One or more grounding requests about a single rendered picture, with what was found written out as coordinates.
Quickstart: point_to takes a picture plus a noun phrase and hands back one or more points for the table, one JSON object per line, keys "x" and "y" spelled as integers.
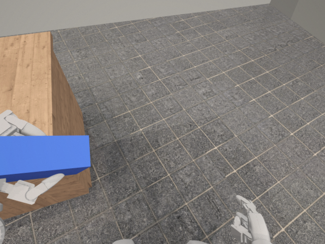
{"x": 34, "y": 87}

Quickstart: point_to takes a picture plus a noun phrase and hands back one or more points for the robot right hand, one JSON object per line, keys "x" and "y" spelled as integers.
{"x": 249, "y": 229}

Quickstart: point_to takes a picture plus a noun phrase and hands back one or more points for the robot left hand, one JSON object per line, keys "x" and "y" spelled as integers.
{"x": 11, "y": 125}

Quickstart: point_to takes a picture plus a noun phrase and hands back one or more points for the sponge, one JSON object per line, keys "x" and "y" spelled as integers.
{"x": 34, "y": 157}

